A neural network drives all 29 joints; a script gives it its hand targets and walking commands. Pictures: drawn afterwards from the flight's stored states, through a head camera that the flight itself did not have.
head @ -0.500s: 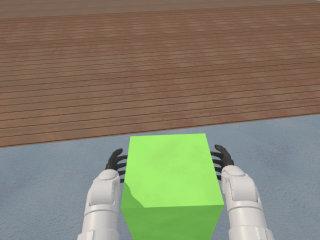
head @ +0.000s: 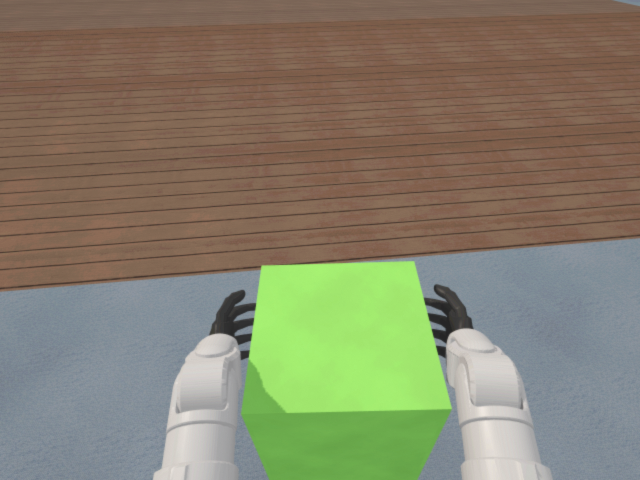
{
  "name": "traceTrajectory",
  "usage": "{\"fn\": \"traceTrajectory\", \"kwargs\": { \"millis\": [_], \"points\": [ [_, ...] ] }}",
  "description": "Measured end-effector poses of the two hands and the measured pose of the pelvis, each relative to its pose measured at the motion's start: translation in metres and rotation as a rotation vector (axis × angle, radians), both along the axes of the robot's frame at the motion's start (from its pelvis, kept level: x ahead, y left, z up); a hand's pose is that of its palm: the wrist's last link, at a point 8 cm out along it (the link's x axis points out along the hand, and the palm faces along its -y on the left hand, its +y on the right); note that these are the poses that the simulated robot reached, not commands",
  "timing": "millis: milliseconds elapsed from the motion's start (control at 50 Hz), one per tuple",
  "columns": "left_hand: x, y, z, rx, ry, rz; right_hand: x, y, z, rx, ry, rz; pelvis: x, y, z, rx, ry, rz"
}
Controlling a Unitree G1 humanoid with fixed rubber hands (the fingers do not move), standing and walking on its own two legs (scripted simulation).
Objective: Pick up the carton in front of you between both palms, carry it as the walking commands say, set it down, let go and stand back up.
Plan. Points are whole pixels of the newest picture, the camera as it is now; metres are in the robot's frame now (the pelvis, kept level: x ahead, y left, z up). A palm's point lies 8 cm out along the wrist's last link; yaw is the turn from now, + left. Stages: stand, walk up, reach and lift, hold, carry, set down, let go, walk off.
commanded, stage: carry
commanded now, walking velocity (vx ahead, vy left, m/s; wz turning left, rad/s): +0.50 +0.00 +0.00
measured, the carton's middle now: (340, 375) +0.29 +0.00 -0.02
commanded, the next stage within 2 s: none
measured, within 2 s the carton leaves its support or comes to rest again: neither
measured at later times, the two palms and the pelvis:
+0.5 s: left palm (224, 263) +0.42 +0.17 +0.08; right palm (423, 249) +0.43 -0.13 +0.09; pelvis +0.19 +0.00 +0.00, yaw +3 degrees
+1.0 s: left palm (226, 168) +0.73 +0.23 +0.07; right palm (365, 166) +0.72 -0.07 +0.07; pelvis +0.50 +0.08 +0.00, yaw +0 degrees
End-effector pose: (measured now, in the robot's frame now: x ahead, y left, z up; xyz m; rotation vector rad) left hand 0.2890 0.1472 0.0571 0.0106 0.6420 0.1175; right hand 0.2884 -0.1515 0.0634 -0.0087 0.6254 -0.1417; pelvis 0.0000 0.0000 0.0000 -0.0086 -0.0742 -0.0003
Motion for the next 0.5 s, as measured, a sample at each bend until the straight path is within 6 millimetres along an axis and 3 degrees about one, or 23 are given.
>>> {"fn": "traceTrajectory", "kwargs": {
  "millis": [120, 200, 280, 400, 500],
  "points": [
    [0.02, 0.019, 0.02, -0.023, -0.091, 0.039, 0.029, 0.019, 0.024, 0.018, -0.092, 0.016, 0.022, 0.012, -0.008, 0.004, 0.072, 0.033],
    [0.035, 0.033, 0.034, -0.026, -0.102, 0.064, 0.05, 0.034, 0.036, 0.036, -0.103, 0.023, 0.052, 0.022, -0.007, -0.001, 0.108, -0.001],
    [0.062, 0.03, 0.043, -0.035, -0.073, 0.059, 0.071, 0.031, 0.042, 0.038, -0.074, 0.007, 0.083, 0.022, 0.0, -0.025, 0.14, -0.001],
    [0.106, 0.012, 0.041, -0.044, -0.086, 0.058, 0.109, 0.011, 0.036, 0.069, -0.088, -0.032, 0.141, 0.008, -0.012, -0.025, 0.147, 0.028],
    [0.127, 0.018, 0.027, -0.078, 0.018, 0.127, 0.146, 0.017, 0.028, 0.072, 0.019, -0.001, 0.191, 0.003, -0.003, 0.0, 0.159, 0.058]
  ]
}}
